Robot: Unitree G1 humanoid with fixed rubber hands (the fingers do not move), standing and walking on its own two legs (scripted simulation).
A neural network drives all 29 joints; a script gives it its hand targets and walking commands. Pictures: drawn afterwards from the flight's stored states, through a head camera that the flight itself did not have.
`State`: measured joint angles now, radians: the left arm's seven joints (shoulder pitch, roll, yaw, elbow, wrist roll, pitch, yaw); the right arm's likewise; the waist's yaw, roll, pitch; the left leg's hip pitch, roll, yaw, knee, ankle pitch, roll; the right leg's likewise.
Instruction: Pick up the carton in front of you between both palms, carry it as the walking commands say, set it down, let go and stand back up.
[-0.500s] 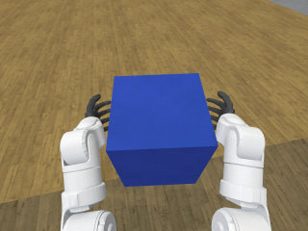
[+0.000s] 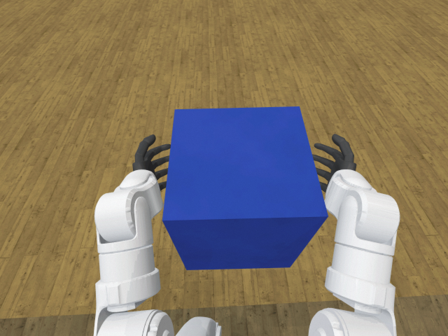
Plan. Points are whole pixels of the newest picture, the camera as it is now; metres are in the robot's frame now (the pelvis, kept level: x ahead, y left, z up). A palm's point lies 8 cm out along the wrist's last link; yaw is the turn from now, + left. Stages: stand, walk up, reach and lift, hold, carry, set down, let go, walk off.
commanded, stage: carry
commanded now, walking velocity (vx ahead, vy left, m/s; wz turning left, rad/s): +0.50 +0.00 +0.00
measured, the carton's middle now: (237, 195) +0.36 +0.04 +0.06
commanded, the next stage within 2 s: none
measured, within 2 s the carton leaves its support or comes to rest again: neither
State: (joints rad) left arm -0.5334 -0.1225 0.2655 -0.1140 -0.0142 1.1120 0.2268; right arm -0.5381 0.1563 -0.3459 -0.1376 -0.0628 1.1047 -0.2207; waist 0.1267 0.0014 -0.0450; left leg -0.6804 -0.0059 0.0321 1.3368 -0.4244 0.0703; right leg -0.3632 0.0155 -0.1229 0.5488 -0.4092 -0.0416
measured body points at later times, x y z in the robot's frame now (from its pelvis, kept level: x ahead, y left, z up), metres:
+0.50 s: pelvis +0.32 +0.03 +0.05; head +0.34 +0.03 +0.50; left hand +0.69 +0.16 +0.18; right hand +0.66 -0.16 +0.19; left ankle +0.28 +0.12 -0.69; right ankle +0.43 -0.09 -0.64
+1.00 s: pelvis +0.66 +0.01 +0.05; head +0.67 +0.00 +0.50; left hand +1.00 +0.17 +0.16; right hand +1.00 -0.14 +0.15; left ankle +0.81 +0.12 -0.66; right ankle +0.51 -0.08 -0.68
